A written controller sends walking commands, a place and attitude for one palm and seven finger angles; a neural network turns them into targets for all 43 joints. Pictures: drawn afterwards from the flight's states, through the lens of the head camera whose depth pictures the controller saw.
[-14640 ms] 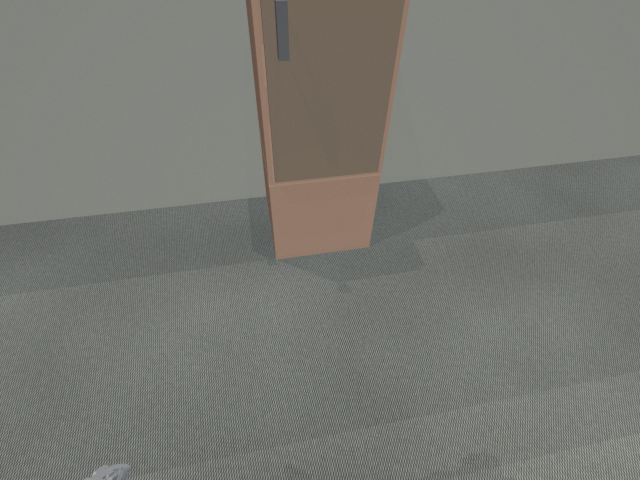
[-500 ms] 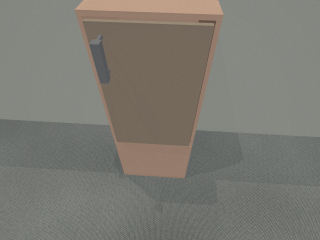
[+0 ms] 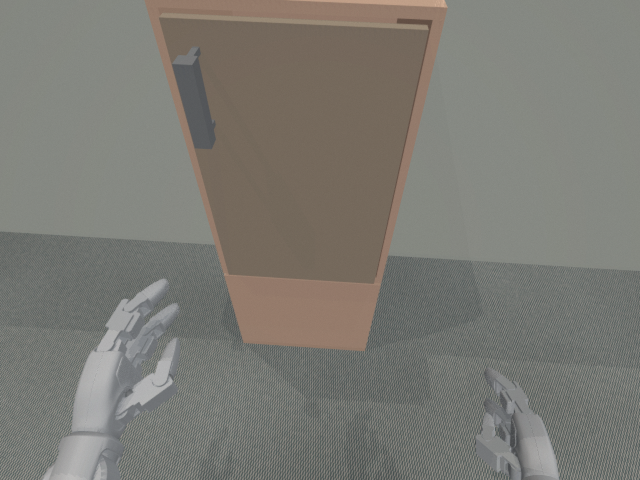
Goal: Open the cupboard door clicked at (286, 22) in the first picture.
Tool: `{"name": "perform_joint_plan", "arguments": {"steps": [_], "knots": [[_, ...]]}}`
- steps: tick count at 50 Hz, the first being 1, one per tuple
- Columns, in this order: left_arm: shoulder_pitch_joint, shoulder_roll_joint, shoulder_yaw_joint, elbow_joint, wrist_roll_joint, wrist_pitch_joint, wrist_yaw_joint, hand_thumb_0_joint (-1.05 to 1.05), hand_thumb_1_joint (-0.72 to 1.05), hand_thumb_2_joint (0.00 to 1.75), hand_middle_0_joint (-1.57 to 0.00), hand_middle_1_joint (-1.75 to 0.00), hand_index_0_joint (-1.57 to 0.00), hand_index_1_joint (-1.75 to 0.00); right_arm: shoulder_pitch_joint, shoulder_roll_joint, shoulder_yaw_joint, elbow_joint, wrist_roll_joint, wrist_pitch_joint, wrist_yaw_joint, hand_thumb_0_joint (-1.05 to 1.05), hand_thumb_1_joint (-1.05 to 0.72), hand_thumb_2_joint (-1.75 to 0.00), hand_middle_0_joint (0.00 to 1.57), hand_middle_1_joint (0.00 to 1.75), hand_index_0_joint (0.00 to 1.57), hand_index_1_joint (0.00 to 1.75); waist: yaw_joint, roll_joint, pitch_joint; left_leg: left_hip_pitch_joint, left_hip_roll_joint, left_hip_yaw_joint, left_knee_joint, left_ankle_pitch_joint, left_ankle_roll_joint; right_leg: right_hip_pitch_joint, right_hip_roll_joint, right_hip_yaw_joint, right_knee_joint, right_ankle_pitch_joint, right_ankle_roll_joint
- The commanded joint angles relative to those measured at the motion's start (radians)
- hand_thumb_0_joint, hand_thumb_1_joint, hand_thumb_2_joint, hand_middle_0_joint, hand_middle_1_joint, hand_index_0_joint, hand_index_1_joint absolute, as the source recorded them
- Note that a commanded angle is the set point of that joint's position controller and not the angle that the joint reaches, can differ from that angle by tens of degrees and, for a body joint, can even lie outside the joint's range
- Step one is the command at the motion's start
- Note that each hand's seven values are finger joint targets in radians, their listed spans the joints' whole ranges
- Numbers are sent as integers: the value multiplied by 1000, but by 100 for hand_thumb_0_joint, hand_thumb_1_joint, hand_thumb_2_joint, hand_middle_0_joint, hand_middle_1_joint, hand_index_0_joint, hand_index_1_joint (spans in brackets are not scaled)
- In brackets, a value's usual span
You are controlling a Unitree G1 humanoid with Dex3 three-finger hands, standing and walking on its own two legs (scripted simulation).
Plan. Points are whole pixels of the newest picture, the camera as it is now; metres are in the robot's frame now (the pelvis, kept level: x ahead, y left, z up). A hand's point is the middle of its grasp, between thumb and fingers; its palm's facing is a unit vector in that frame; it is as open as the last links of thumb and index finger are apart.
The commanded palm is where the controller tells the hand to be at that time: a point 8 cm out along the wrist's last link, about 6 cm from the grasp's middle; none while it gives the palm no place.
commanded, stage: raise the hand with hooked fingers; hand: left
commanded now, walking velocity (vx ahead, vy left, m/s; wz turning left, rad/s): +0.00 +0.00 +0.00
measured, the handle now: (200, 98) +0.60 +0.21 +0.17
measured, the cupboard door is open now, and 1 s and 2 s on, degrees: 0 0 0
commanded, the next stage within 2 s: move the hooked fingers beside the handle in 1.80 s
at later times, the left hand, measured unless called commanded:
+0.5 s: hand (125, 370) +0.22 +0.22 +0.07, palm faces -0.07 -1.00 -0.05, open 10.9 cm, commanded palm +0.18 +0.28 +0.08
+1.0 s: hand (47, 289) +0.26 +0.28 +0.16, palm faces +0.07 -0.99 -0.08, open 13.6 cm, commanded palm +0.23 +0.32 +0.16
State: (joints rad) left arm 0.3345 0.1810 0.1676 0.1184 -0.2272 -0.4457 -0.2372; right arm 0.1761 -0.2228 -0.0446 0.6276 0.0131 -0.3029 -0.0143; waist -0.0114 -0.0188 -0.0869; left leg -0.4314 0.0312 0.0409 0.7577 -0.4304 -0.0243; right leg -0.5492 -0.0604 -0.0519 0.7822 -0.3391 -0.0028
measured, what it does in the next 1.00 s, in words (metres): stands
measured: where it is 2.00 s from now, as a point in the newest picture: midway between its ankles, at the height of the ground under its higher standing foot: outside the picture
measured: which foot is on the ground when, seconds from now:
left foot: down 0.00-1.00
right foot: down 0.00-1.00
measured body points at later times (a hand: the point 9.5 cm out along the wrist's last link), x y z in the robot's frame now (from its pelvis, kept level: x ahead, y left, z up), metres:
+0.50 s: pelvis -0.02 +0.01 -0.01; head +0.01 +0.01 +0.44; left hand +0.22 +0.28 +0.07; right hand +0.13 -0.21 -0.09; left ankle -0.03 +0.13 -0.71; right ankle +0.03 -0.12 -0.71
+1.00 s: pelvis +0.00 +0.01 +0.02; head -0.01 +0.00 +0.47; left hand +0.25 +0.33 +0.17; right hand +0.20 -0.21 -0.04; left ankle -0.03 +0.13 -0.71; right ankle +0.03 -0.12 -0.71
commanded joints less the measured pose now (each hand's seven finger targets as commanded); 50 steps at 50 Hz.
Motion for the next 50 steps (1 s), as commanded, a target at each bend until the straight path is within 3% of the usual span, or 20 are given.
{"name": "perform_joint_plan", "arguments": {"steps": [1,5,7,8,9,10,13,15,18,19,21,23,26,29,33,38,41,43,48,50], "knots": [[233,161,138,-90,-54,-101,-200,0,53,74,-23,-54,-23,-54,-64,-160,-54,-255,16,-23,12,0,-90,-90,20,30,20,30,85,-32,-125,-211,-81,30,42,194,23,129,17,49,-14,135,-27],[-43,182,178,-311,-123,-69,-150,0,43,70,-23,-60,-23,-60,-12,-136,-37,-297,21,-4,-20,0,-90,-90,20,30,20,30,36,68,-165,-199,-67,1,79,127,33,67,31,85,-29,-37,-11],[-139,199,173,-439,-114,-99,-104,0,39,68,-24,-63,-24,-63,29,-129,-28,-273,17,-7,-32,0,-90,-90,20,30,20,30,12,123,-209,-147,-51,-23,95,177,37,67,47,65,7,52,-16],[-220,213,149,-505,-103,-114,-92,0,36,67,-24,-64,-24,-64,39,-140,-16,-262,9,-8,-37,0,-90,-90,20,30,20,30,-13,121,-203,-144,-44,-37,109,180,40,40,56,54,29,67,-20],[-199,194,119,-504,-84,-117,-89,0,34,66,-24,-66,-24,-66,51,-140,-15,-246,9,-12,-42,0,-90,-90,20,30,20,30,-20,142,-217,-119,-37,-41,105,192,43,32,57,43,34,87,-24],[-181,169,78,-488,-72,-115,-95,0,32,65,-24,-68,-24,-68,56,-141,-9,-235,11,-17,-45,0,-90,-90,20,30,20,30,-32,138,-199,-115,-34,-46,102,195,45,21,58,32,33,99,-24],[-245,199,53,-400,-71,-58,-148,0,25,62,-25,-72,-25,-72,40,-169,8,-206,22,-28,-58,0,-90,-90,20,30,20,30,-61,126,-139,-132,-28,-72,89,148,46,10,67,20,7,52,-22],[-207,242,81,-319,-62,26,-179,0,20,60,-25,-75,-25,-75,28,-172,9,-206,34,-32,-66,0,-90,-90,20,30,20,30,-46,104,-132,-145,-30,-75,55,111,47,40,57,19,-30,7,-15],[-85,301,189,-193,-88,182,-197,0,13,57,-25,-80,-25,-80,-12,-172,18,-233,41,-23,-70,0,-90,-90,20,30,20,30,32,72,-150,-149,-36,-75,-10,140,39,143,51,3,-57,17,-19],[-67,292,204,-213,-110,218,-194,0,11,56,-26,-81,-26,-81,-22,-161,24,-249,43,-18,-69,0,-90,-90,20,30,20,30,48,64,-166,-143,-39,-66,-27,165,36,175,43,-2,-63,46,-13],[-60,302,260,-258,-146,262,-162,0,6,54,-26,-84,-26,-84,-39,-149,30,-267,40,-11,-68,0,-90,-90,20,30,20,30,71,15,-176,-139,-39,-61,-56,184,30,213,43,-19,-72,57,-8],[-83,329,314,-311,-173,256,-122,0,1,52,-26,-87,-26,-87,-38,-140,38,-271,34,-13,-64,0,-90,-90,20,30,20,30,86,8,-158,-128,-37,-62,-77,201,25,236,55,-25,-80,59,-14],[-128,306,294,-355,-157,199,-78,0,-6,49,-27,-92,-27,-92,8,-142,37,-255,30,-31,-55,0,-90,-90,20,30,20,30,58,30,-127,-95,-30,-55,-103,209,23,206,61,-32,-92,78,-12],[-239,289,218,-373,-120,167,-83,0,-13,46,-27,-96,-27,-96,27,-162,36,-234,31,-53,-52,0,-90,-90,20,30,20,30,21,109,-103,-43,-29,-53,-116,185,25,176,63,-26,-109,62,-13],[-332,322,199,-279,-104,199,-139,0,-22,42,-28,-102,-28,-102,36,-186,35,-202,43,-68,-75,0,-90,-90,20,30,20,30,1,81,-66,-17,-31,-61,-138,116,36,182,59,-11,-164,-6,-11],[-461,438,297,-277,-113,252,-158,0,-34,37,-29,-110,-29,-110,10,-188,46,-194,44,-71,-103,0,-90,-90,20,30,20,30,33,117,-86,48,-33,-74,-190,133,37,254,59,-15,-199,12,-16],[-469,451,349,-262,-135,264,-154,0,-41,34,-29,-114,-29,-114,-2,-175,52,-195,43,-69,-105,0,-90,-90,20,30,20,30,52,90,-114,85,-32,-67,-206,225,34,319,59,-22,-206,123,-17],[-482,465,372,-244,-147,280,-163,0,-45,32,-30,-117,-30,-117,-3,-174,58,-195,38,-66,-102,0,-90,-90,20,30,20,30,64,109,-122,107,-35,-61,-210,293,31,361,64,-20,-209,211,-23],[-543,416,299,-125,-137,378,-218,0,-50,30,-30,-120,-30,-120,1,-177,65,-186,48,-40,-99,0,-90,-90,20,30,20,30,47,109,-35,125,-34,-44,-234,326,33,348,66,-19,-243,284,-19],[-594,444,304,-133,-130,409,-235,0,-50,30,-30,-120,-30,-120,-2,-179,63,-189,52,-31,-102,0,-90,-90,20,30,20,30,41,101,-53,146,-33,-44,-243,335,38,355,61,-18,-253,298,-15]]}}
